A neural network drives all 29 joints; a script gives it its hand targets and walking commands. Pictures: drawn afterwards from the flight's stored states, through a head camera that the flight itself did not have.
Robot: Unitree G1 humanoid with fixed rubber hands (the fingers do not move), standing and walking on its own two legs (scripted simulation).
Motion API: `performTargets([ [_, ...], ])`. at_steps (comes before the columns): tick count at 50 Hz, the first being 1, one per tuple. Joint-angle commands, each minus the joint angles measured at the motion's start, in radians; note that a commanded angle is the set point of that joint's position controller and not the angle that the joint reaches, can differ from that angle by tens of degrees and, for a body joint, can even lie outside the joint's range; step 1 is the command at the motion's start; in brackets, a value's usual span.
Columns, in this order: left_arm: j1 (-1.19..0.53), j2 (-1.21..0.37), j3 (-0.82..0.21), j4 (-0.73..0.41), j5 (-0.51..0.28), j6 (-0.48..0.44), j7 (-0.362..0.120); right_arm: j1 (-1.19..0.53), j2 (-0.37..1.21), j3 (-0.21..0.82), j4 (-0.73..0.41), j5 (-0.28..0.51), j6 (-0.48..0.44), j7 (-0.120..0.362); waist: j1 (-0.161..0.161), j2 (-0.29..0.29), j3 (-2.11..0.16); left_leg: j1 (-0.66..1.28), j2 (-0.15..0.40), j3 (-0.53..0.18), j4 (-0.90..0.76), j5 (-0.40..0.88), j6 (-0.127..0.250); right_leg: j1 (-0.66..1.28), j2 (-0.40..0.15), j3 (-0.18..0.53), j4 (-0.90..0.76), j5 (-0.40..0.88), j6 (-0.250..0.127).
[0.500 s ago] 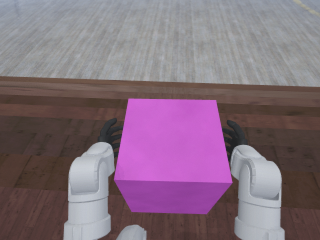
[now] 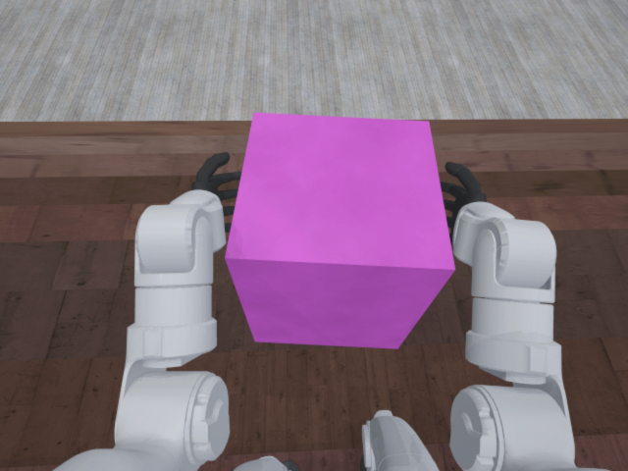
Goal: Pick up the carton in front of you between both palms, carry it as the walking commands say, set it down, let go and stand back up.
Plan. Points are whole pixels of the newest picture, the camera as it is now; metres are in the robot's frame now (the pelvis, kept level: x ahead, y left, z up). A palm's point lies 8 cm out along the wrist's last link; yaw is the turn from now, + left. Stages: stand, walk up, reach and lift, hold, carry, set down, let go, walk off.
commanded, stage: carry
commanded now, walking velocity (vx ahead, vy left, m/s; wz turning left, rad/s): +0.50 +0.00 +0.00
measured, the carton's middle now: (333, 242) +0.39 -0.01 +0.02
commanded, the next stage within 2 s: none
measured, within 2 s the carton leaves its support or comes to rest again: neither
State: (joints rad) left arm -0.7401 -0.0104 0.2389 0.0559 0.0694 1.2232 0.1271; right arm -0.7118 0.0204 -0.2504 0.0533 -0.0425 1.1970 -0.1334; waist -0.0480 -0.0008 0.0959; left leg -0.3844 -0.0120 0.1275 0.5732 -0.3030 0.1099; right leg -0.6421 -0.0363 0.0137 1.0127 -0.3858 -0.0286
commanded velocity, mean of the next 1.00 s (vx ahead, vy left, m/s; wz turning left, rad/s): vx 0.50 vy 0.00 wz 0.00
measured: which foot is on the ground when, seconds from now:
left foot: down 0.00-0.34, up 0.36-0.78, down 0.80-1.00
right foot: up 0.00-0.30, down 0.32-0.80, up 0.82-1.00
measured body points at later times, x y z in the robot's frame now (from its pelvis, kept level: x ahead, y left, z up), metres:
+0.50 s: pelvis +0.35 -0.08 -0.18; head +0.37 -0.08 +0.27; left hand +0.71 +0.11 -0.08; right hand +0.74 -0.19 -0.08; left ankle +0.31 +0.08 -0.77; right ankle +0.35 -0.08 -0.87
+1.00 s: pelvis +0.71 -0.09 -0.31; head +0.74 -0.11 +0.14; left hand +1.09 +0.00 -0.23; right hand +1.05 -0.30 -0.24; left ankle +0.67 -0.06 -1.01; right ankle +0.78 -0.22 -0.97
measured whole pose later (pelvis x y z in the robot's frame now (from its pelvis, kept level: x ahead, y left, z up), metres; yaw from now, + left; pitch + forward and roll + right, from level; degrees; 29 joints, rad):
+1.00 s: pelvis +0.71 -0.09 -0.31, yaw -1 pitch +3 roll +1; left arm -0.58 -0.05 0.27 0.12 0.10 1.10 0.10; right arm -0.62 -0.01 -0.14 0.19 0.02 1.09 -0.17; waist -0.17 0.03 0.02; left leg -0.36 -0.18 0.05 0.79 -0.47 0.17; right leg -0.73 0.01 0.07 1.12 -0.25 -0.03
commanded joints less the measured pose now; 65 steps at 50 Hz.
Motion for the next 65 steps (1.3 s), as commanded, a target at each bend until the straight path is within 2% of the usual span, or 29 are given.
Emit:
performTargets([
  [1,-0.641,-1.097,-0.671,-0.158,-0.378,-0.041,-0.159,-0.747,1.101,0.697,-0.216,0.468,-0.004,0.244,-0.023,0.138,-0.667,0.618,0.237,-0.242,0.005,0.835,0.118,-0.093,0.024,-0.054,-0.057,0.060,-0.001],
  [5,-0.615,-1.034,-0.713,-0.175,-0.370,-0.032,-0.174,-0.666,1.040,0.731,-0.193,0.439,-0.001,0.246,-0.028,0.135,-0.640,0.697,0.240,-0.246,0.111,0.867,0.108,-0.241,-0.003,-0.051,0.081,0.185,-0.034],
  [8,-0.585,-1.001,-0.709,-0.109,-0.364,-0.018,-0.206,-0.622,0.996,0.731,-0.122,0.413,0.001,0.248,-0.136,0.096,-0.516,0.909,0.193,-0.317,0.210,0.704,0.085,-0.525,-0.004,-0.040,-0.184,0.422,-0.022],
  [11,-0.554,-0.953,-0.636,-0.018,-0.330,-0.007,-0.221,-0.655,1.025,0.740,-0.045,0.452,-0.006,0.264,-0.091,0.016,-0.412,0.347,0.094,-0.141,0.184,0.289,0.032,0.105,0.037,-0.114,-0.593,0.925,-0.033],
  [14,-0.515,-0.901,-0.557,0.068,-0.299,-0.002,-0.226,-0.706,1.041,0.709,0.035,0.462,-0.013,0.276,0.143,0.160,-0.515,0.067,0.116,-0.065,0.463,0.509,-0.018,0.672,0.069,-0.185,-0.287,0.927,-0.052],
  [15,-0.555,-0.887,-0.537,0.074,-0.304,-0.005,-0.232,-0.702,1.053,0.700,0.065,0.457,-0.011,0.277,0.247,0.061,-0.553,0.003,0.118,-0.028,0.749,0.643,-0.055,0.816,0.063,-0.179,-0.341,0.796,-0.058],
  [16,-0.589,-0.884,-0.517,0.103,-0.309,-0.004,-0.242,-0.751,1.051,0.669,0.069,0.456,-0.005,0.272,0.319,-0.176,-0.501,-0.134,0.010,-0.027,1.134,0.194,-0.090,0.871,0.002,-0.099,-0.448,0.652,-0.078],
  [17,-0.583,-0.885,-0.494,0.176,-0.316,0.003,-0.249,-0.776,1.033,0.641,0.109,0.445,0.009,0.262,0.253,-0.362,-0.364,-0.382,-0.132,-0.090,1.395,-0.420,-0.101,0.855,-0.084,-0.004,-0.305,1.098,-0.074],
  [18,-0.590,-0.890,-0.505,0.209,-0.356,0.005,-0.250,-0.740,1.006,0.596,0.156,0.406,0.026,0.244,0.119,-0.339,-0.437,-0.417,-0.096,-0.225,1.283,-0.337,-0.096,0.867,-0.208,0.264,-0.325,1.200,-0.122],
  [20,-0.723,-0.998,-0.534,0.145,-0.456,0.005,-0.265,-0.741,0.954,0.523,0.155,0.353,0.024,0.208,0.080,-0.042,-0.443,-0.360,-0.006,-0.193,1.070,-0.228,-0.109,0.653,-0.205,0.367,-0.468,0.717,-0.111],
  [21,-0.801,-1.041,-0.571,0.086,-0.493,-0.014,-0.268,-0.758,0.996,0.523,0.103,0.356,0.021,0.197,0.062,-0.190,-0.583,-0.395,0.012,-0.227,1.090,-0.242,-0.105,0.677,-0.322,0.654,-0.488,0.330,-0.229],
  [24,-0.910,-1.168,-0.617,-0.025,-0.576,-0.027,-0.270,-0.789,1.054,0.536,0.031,0.359,0.000,0.182,0.068,0.051,-0.489,-0.393,0.049,-0.230,0.810,-0.071,-0.104,0.497,-0.220,0.469,-0.419,0.399,-0.143],
  [28,-0.819,-1.219,-0.661,-0.074,-0.569,-0.064,-0.252,-0.703,1.126,0.599,-0.025,0.356,-0.037,0.180,0.103,-0.077,-0.569,-0.464,0.049,-0.148,0.759,0.096,-0.063,0.663,-0.177,0.359,-0.325,0.802,-0.135],
  [36,-0.571,-1.171,-0.753,-0.106,-0.533,-0.150,-0.267,-0.535,1.090,0.728,-0.097,0.316,-0.123,0.179,0.187,-0.067,-0.524,-0.136,-0.107,0.046,-0.088,0.720,-0.061,0.635,0.080,0.054,-0.037,0.681,-0.049],
  [37,-0.553,-1.155,-0.768,-0.111,-0.533,-0.159,-0.269,-0.548,1.061,0.742,-0.129,0.313,-0.129,0.177,0.167,-0.091,-0.538,0.016,-0.100,0.029,-0.147,0.806,-0.050,0.560,0.089,0.031,0.022,0.613,-0.050],
  [39,-0.544,-1.121,-0.788,-0.110,-0.526,-0.166,-0.269,-0.492,0.987,0.736,-0.156,0.303,-0.130,0.179,-0.111,-0.068,-0.626,0.460,-0.035,-0.030,-0.023,0.778,0.028,0.281,0.020,-0.053,0.456,0.887,0.022],
  [40,-0.558,-1.103,-0.782,-0.109,-0.517,-0.160,-0.269,-0.465,0.967,0.745,-0.150,0.305,-0.129,0.183,-0.228,0.181,-0.544,0.597,0.066,-0.125,-0.162,0.749,0.098,0.073,0.120,-0.123,0.812,0.278,0.070],
  [41,-0.561,-1.063,-0.768,-0.090,-0.505,-0.142,-0.269,-0.414,0.939,0.719,-0.090,0.298,-0.122,0.187,-0.171,0.269,-0.526,0.809,0.176,-0.311,0.076,1.103,0.171,-0.251,0.198,-0.083,0.918,-0.324,0.065],
  [42,-0.474,-1.015,-0.720,-0.055,-0.465,-0.128,-0.256,-0.416,0.933,0.740,-0.048,0.322,-0.117,0.193,-0.101,0.177,-0.672,0.907,0.360,-0.680,0.050,0.770,0.350,-0.405,0.133,0.113,0.873,-0.249,0.073],
  [43,-0.471,-0.947,-0.694,-0.083,-0.421,-0.123,-0.243,-0.468,1.008,0.794,-0.050,0.382,-0.116,0.205,-0.080,0.009,-0.641,0.706,0.346,-0.756,0.015,0.422,0.352,-0.324,0.059,0.159,0.691,-0.246,0.056],
  [45,-0.412,-0.917,-0.601,-0.002,-0.326,-0.120,-0.229,-0.615,1.076,0.830,-0.086,0.487,-0.103,0.229,-0.026,-0.142,-0.447,0.467,0.178,-0.522,0.074,0.688,0.176,-0.253,0.047,0.042,0.271,-0.067,0.021],
  [49,-0.444,-0.924,-0.531,0.019,-0.245,-0.153,-0.223,-0.721,1.198,0.839,-0.023,0.576,-0.134,0.270,-0.028,0.093,-0.580,0.319,0.220,-0.604,0.117,0.843,0.174,-0.035,0.044,0.011,0.208,0.233,-0.011],
  [52,-0.495,-0.939,-0.532,0.022,-0.240,-0.182,-0.211,-0.792,1.212,0.830,-0.023,0.608,-0.151,0.283,-0.089,-0.093,-0.505,0.257,0.015,-0.428,0.307,0.266,0.104,-0.047,0.074,-0.014,-0.246,0.699,-0.019],
  [56,-0.529,-0.919,-0.592,-0.032,-0.268,-0.158,-0.183,-0.660,1.173,0.750,0.054,0.568,-0.151,0.270,-0.089,0.100,-0.398,0.091,-0.002,-0.325,0.371,0.266,0.062,0.258,0.093,-0.086,-0.505,0.729,-0.013],
  [58,-0.515,-0.907,-0.603,-0.017,-0.282,-0.136,-0.175,-0.548,1.146,0.701,0.117,0.521,-0.138,0.261,-0.053,0.086,-0.405,0.124,-0.021,-0.257,0.557,0.302,0.043,0.391,0.090,-0.147,-0.690,0.809,-0.036],
  [59,-0.502,-0.906,-0.606,-0.011,-0.287,-0.126,-0.179,-0.550,1.118,0.687,0.131,0.501,-0.136,0.260,0.084,0.105,-0.545,0.020,0.035,-0.194,0.841,0.519,0.009,0.695,0.058,-0.149,-0.498,0.837,-0.076],
  [60,-0.468,-0.879,-0.593,0.034,-0.280,-0.123,-0.185,-0.530,1.114,0.674,0.146,0.484,-0.124,0.259,0.147,-0.181,-0.585,-0.317,-0.040,-0.168,1.226,-0.055,-0.090,0.966,-0.122,0.062,-0.392,0.897,-0.188],
  [61,-0.434,-0.900,-0.591,0.074,-0.289,-0.125,-0.190,-0.519,1.089,0.657,0.123,0.467,-0.112,0.256,0.124,-0.209,-0.718,-0.562,-0.079,-0.150,1.375,-0.417,-0.128,1.142,-0.303,0.432,-0.345,0.776,-0.315],
  [65,-0.690,-1.096,-0.742,-0.083,-0.494,-0.143,-0.218,-0.585,1.066,0.598,0.033,0.380,-0.114,0.228,0.103,0.064,-0.570,-0.582,0.052,-0.263,0.944,-0.165,-0.078,0.751,-0.256,0.512,-0.377,0.383,-0.302],
])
